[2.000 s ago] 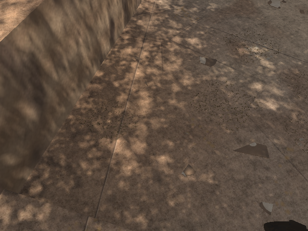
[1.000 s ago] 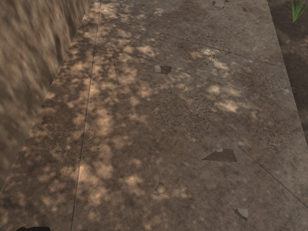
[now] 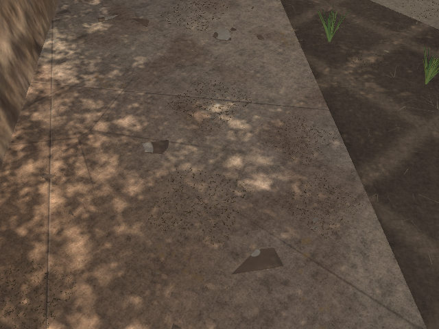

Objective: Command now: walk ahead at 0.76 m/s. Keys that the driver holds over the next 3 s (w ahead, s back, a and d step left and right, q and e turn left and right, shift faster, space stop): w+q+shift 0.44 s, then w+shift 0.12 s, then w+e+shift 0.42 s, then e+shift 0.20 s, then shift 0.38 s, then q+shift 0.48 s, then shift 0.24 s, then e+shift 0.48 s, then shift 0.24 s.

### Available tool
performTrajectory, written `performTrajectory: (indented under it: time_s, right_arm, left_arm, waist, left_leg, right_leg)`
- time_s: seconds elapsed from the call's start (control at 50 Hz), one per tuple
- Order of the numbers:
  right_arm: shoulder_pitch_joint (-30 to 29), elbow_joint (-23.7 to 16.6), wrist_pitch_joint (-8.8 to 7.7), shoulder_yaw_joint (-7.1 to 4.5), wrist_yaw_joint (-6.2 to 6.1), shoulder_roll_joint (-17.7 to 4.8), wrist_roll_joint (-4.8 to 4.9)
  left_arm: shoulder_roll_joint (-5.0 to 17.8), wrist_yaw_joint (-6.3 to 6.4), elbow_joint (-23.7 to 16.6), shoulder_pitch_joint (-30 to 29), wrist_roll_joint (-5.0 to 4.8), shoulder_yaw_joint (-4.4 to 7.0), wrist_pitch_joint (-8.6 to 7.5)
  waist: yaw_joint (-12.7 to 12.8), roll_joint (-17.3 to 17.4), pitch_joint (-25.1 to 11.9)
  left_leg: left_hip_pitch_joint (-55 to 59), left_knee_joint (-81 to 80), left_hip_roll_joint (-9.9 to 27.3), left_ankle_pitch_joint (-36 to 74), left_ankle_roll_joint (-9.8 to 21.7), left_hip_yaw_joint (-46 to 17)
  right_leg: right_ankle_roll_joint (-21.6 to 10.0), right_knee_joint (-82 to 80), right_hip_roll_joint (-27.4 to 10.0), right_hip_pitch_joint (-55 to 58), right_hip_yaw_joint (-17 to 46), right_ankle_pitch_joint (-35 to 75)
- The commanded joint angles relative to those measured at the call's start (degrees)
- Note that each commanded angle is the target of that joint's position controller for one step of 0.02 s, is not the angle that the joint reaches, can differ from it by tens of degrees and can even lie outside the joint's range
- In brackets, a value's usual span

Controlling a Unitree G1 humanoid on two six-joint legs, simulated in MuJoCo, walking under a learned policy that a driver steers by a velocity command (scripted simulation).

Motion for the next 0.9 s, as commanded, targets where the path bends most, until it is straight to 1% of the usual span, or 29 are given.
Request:
performTrajectory:
  time_s: [0.02,0.04,0.1,0.12,0.16,0.24,0.28,0.32,0.36,0.4,0.42,0.44,0.46,0.48,0.52,0.56,0.6,0.62,0.66,0.7,0.72,0.76,0.78,0.8,0.82,0.84,0.86,0.88,0.9]
  right_arm:
    - [-7.9,-4.8,0.25,-2.88,0.28,-8.0,0.61]
    - [-11.2,-5.6,0.07,-4.05,0.13,-9.3,1.06]
    - [-11.3,-4.2,-0.70,-4.67,0.38,-8.0,1.04]
    - [-10.9,-4.3,-0.91,-4.51,0.93,-7.4,1.07]
    - [-12.3,-4.1,-0.85,-4.49,2.13,-6.7,0.63]
    - [-15.4,-3.6,-1.82,-3.35,3.37,-5.2,0.20]
    - [-18.7,-4.3,-2.29,-2.66,3.10,-4.4,-0.82]
    - [-20.5,-5.1,-2.21,-2.15,2.20,-3.8,-2.32]
    - [-13.5,-2.6,-2.08,-2.32,1.56,-4.6,-3.15]
    - [7.5,5.1,-1.56,-3.96,0.63,-8.4,-2.96]
    - [21.3,8.8,-1.35,-5.93,-0.27,-10.7,-1.50]
    - [23.2,10.6,-1.47,-6.65,-0.26,-16.8,-1.61]
    - [27.0,9.6,-1.80,-7.00,-0.25,-18.6,-0.02]
    - [27.1,10.7,-1.28,-7.39,-1.67,-16.9,-0.05]
    - [14.8,9.2,-1.24,-5.31,-2.65,-11.5,-0.83]
    - [11.4,9.7,-2.75,-3.57,-2.87,-8.4,0.68]
    - [3.6,8.9,-4.73,-3.71,-2.22,-10.0,0.90]
    - [2.2,8.8,-5.72,-3.51,-1.67,-8.5,1.13]
    - [5.9,10.6,-7.23,-3.47,-0.69,-7.4,2.17]
    - [9.3,11.8,-7.43,-3.79,-0.82,-8.9,2.66]
    - [9.6,11.9,-6.96,-4.09,-1.31,-10.1,1.91]
    - [6.1,10.4,-5.13,-4.61,-2.54,-11.8,-0.73]
    - [1.8,9.2,-4.07,-4.88,-3.06,-12.5,-1.11]
    - [-0.7,8.6,-4.24,-4.04,-2.81,-8.5,-1.27]
    - [9.9,4.3,-5.44,-1.63,-0.91,0.7,0.75]
    - [5.8,2.8,-6.43,-0.89,-1.08,-2.7,-0.14]
    - [1.1,2.1,-6.92,-0.94,-1.00,-4.8,-0.52]
    - [-2.0,1.7,-7.05,-0.77,-1.07,-4.6,-0.97]
    - [-3.5,0.6,-6.37,-0.24,-1.11,-3.7,-1.85]
  left_arm:
    - [10.5,0.38,-2.1,2.8,0.18,4.00,-0.58]
    - [10.9,1.00,0.8,7.5,0.51,4.49,-1.30]
    - [10.8,2.23,3.1,9.5,1.27,5.06,-2.83]
    - [11.0,2.48,2.8,5.7,1.22,4.89,-3.47]
    - [10.1,3.00,2.7,2.4,1.74,4.32,-4.57]
    - [10.9,3.94,5.1,4.6,1.92,3.96,-5.89]
    - [11.0,4.19,7.1,7.5,1.86,3.56,-6.02]
    - [11.2,4.55,9.6,10.1,1.43,2.63,-5.13]
    - [13.1,5.66,11.1,11.2,1.27,2.31,-3.81]
    - [12.9,6.67,12.4,9.3,2.22,1.99,-1.95]
    - [13.4,5.95,11.1,0.5,2.06,2.61,-2.09]
    - [6.6,4.56,6.9,-0.6,3.23,0.91,-3.63]
    - [9.4,4.57,3.9,-1.4,-0.38,0.73,-4.53]
    - [11.7,4.20,1.9,-5.9,-1.19,0.29,-4.99]
    - [12.6,2.79,3.0,-8.6,1.96,0.19,-4.71]
    - [9.0,1.13,2.0,-9.8,4.18,-0.12,-2.52]
    - [5.3,-0.03,0.1,-11.5,3.26,-1.25,-1.71]
    - [4.2,-0.51,0.4,-11.4,2.58,-1.59,-2.27]
    - [3.9,-0.47,1.0,-13.1,0.50,-1.35,-2.44]
    - [5.3,-0.36,1.4,-13.9,0.46,-0.54,-2.31]
    - [6.4,-0.42,2.2,-11.8,0.61,0.05,-2.28]
    - [10.4,-0.12,7.0,4.1,0.51,2.32,-1.82]
    - [12.2,0.39,10.9,16.8,0.41,3.76,-1.10]
    - [14.5,0.95,12.7,23.1,0.21,5.08,-0.06]
    - [16.5,0.80,12.1,14.8,1.48,4.75,0.62]
    - [13.6,0.89,9.8,6.5,0.88,5.03,0.72]
    - [11.3,1.23,9.4,3.6,0.88,4.72,0.40]
    - [9.1,1.30,10.3,2.6,1.21,4.30,0.15]
    - [9.2,1.76,10.6,2.1,1.13,3.97,-0.47]
  waist:
    - [2.8,-8.1,5.7]
    - [4.1,-8.2,8.2]
    - [4.0,-5.5,9.2]
    - [1.6,-5.1,10.0]
    - [1.4,-6.3,10.3]
    - [3.1,-2.3,12.8]
    - [5.3,-1.3,14.4]
    - [5.8,-2.1,12.8]
    - [1.6,-5.6,8.0]
    - [-8.6,-7.3,0.0]
    - [-17.6,-0.5,-4.7]
    - [-10.8,10.1,-5.9]
    - [-14.2,5.9,-20.4]
    - [-15.1,-0.6,-19.7]
    - [-7.5,-6.1,-0.7]
    - [-0.7,-8.6,8.1]
    - [3.2,-1.3,13.0]
    - [3.5,-0.5,12.8]
    - [1.2,-0.5,11.3]
    - [0.2,-1.5,9.0]
    - [1.4,-0.1,7.0]
    - [9.8,3.2,-1.9]
    - [17.3,2.7,-5.6]
    - [18.9,-6.2,-5.3]
    - [3.5,-28.8,-10.9]
    - [4.0,-15.7,-9.8]
    - [2.6,-4.1,-3.2]
    - [1.1,3.2,1.8]
    - [-0.9,2.3,4.5]
  left_leg:
    - [-10.6,1.1,2.1,4.6,1.2,-0.8]
    - [-20.5,0.1,2.7,5.9,1.5,-5.4]
    - [-28.0,0.3,-2.6,4.7,3.4,-12.2]
    - [-20.9,-6.3,-3.0,9.2,3.1,-10.8]
    - [-11.5,-8.6,-2.6,16.1,3.5,-6.4]
    - [-6.8,-16.4,-1.7,23.6,7.1,-1.4]
    - [-7.6,-23.3,-2.2,24.3,8.7,2.2]
    - [-3.4,-28.5,-5.3,23.9,10.3,7.4]
    - [4.8,-28.5,-9.2,17.8,11.5,11.0]
    - [27.4,-25.5,-8.7,11.2,14.6,9.4]
    - [45.9,-29.9,-3.9,18.2,19.4,2.2]
    - [69.6,-7.9,5.1,38.8,20.5,-5.1]
    - [86.0,-7.5,15.1,45.8,29.6,-22.7]
    - [83.6,-20.2,16.0,20.0,31.1,-30.7]
    - [53.9,-32.2,11.4,1.9,24.3,-25.4]
    - [28.5,-37.2,7.4,10.9,22.3,-20.0]
    - [13.5,-42.1,2.0,17.9,19.2,-9.5]
    - [10.0,-42.0,-1.4,22.0,17.3,-3.4]
    - [11.4,-46.6,-1.6,25.7,16.0,0.0]
    - [23.0,-45.3,0.0,41.1,13.3,2.3]
    - [28.5,-41.1,1.2,51.9,11.7,4.0]
    - [30.7,-19.4,3.3,67.7,9.5,6.2]
    - [26.8,0.5,2.2,65.9,8.5,7.5]
    - [17.8,32.3,-6.2,27.6,7.2,9.2]
    - [-6.8,50.2,-14.3,-22.6,3.8,0.8]
    - [-12.2,46.7,-10.5,-16.6,5.9,-4.6]
    - [-10.6,40.6,-6.5,-12.0,6.9,-6.2]
    - [-6.9,33.9,-4.4,-10.8,7.0,-5.6]
    - [-4.2,30.1,-3.0,-12.2,6.2,-5.7]
  right_leg:
    - [-8.7,-11.6,-18.5,3.3,13.2,-9.1]
    - [-9.0,-11.0,-19.9,11.4,14.4,-10.2]
    - [-6.4,-8.8,-20.7,19.6,8.8,-4.7]
    - [-5.0,-10.8,-18.1,12.4,4.2,-5.1]
    - [-4.0,-12.5,-17.1,4.6,0.1,-6.3]
    - [-2.2,-11.1,-17.1,5.9,-5.8,0.2]
    - [-1.0,-9.2,-17.2,12.4,-8.5,9.0]
    - [1.0,-4.0,-16.8,17.6,-12.1,31.3]
    - [2.9,11.5,-17.8,21.6,-13.8,58.9]
    - [3.9,39.7,-18.7,11.7,-14.2,65.6]
    - [5.1,69.3,-11.4,-4.1,-17.4,41.5]
    - [4.6,88.0,-6.7,-38.2,-11.5,-25.5]
    - [6.0,91.2,-8.0,-50.7,-3.2,-26.5]
    - [6.6,83.9,-9.2,-58.2,-3.2,-17.8]
    - [4.7,67.4,-14.2,-50.5,-5.1,-10.3]
    - [7.0,54.7,-16.2,-37.0,-4.8,-11.4]
    - [7.2,40.1,-17.0,-27.8,-7.2,-4.4]
    - [5.7,32.5,-16.3,-21.0,-9.5,4.5]
    - [2.4,25.9,-13.5,-13.1,-13.2,20.4]
    - [-0.1,21.8,-9.3,-12.8,-14.9,22.8]
    - [-0.7,21.5,-6.4,-12.1,-16.2,19.9]
    - [-2.3,25.4,-0.7,1.9,-18.2,11.9]
    - [-4.0,23.8,-0.6,11.7,-16.8,8.2]
    - [-8.2,20.4,-6.3,15.0,-4.7,-3.9]
    - [-19.9,7.3,-21.4,26.5,35.6,-14.7]
    - [-20.2,-4.2,-23.1,23.3,48.3,-28.5]
    - [-17.0,-5.0,-22.0,13.8,43.0,-30.7]
    - [-14.3,-4.7,-19.3,4.0,36.5,-24.0]
    - [-13.5,-3.9,-16.9,-3.1,30.5,-15.7]
Next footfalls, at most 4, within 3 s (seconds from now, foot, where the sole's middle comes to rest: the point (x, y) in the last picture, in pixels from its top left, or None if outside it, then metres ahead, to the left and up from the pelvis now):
0.42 left None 0.42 0.20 -0.90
0.80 right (174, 236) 0.94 0.28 -0.90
1.20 left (131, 163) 1.33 0.52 -0.90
1.60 right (186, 160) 1.36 0.27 -0.90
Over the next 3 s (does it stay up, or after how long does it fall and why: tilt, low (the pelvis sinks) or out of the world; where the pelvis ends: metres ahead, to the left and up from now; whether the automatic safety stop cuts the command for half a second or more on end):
stays up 1.35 0.46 -0.13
